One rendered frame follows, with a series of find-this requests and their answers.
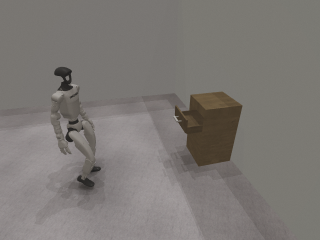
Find left robot upper arm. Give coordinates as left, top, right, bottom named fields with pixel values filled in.
left=71, top=84, right=81, bottom=104

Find drawer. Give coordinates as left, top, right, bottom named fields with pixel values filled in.
left=175, top=105, right=204, bottom=134

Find robot left hand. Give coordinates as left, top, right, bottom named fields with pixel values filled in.
left=84, top=118, right=95, bottom=131

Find right robot foot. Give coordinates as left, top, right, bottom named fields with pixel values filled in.
left=77, top=175, right=95, bottom=187

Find right robot upper arm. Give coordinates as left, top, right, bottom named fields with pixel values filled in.
left=50, top=91, right=64, bottom=120

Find robot left forearm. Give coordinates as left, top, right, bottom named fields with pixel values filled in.
left=79, top=103, right=89, bottom=120

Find robot right forearm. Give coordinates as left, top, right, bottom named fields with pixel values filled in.
left=50, top=114, right=64, bottom=141

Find right robot shin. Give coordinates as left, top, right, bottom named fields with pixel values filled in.
left=81, top=158, right=96, bottom=180

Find handle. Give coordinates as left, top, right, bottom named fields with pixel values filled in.
left=173, top=116, right=181, bottom=123

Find cabinet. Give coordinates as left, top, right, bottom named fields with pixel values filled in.
left=186, top=91, right=243, bottom=167

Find robot right hand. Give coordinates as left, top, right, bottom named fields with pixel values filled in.
left=58, top=139, right=72, bottom=155

